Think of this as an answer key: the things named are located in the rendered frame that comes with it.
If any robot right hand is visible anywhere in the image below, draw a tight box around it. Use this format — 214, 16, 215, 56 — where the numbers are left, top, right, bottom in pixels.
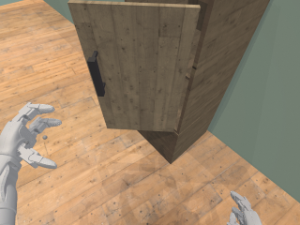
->
226, 190, 262, 225

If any left robot forearm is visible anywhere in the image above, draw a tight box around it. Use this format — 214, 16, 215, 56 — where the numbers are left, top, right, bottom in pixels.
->
0, 154, 22, 225

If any handle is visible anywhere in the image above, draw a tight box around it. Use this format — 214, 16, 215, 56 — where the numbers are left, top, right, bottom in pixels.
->
87, 51, 106, 97

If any robot left hand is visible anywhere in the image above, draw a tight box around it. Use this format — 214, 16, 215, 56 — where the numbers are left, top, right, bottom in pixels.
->
0, 102, 62, 169

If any cupboard door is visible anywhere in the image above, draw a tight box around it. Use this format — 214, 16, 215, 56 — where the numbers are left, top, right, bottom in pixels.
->
67, 0, 201, 132

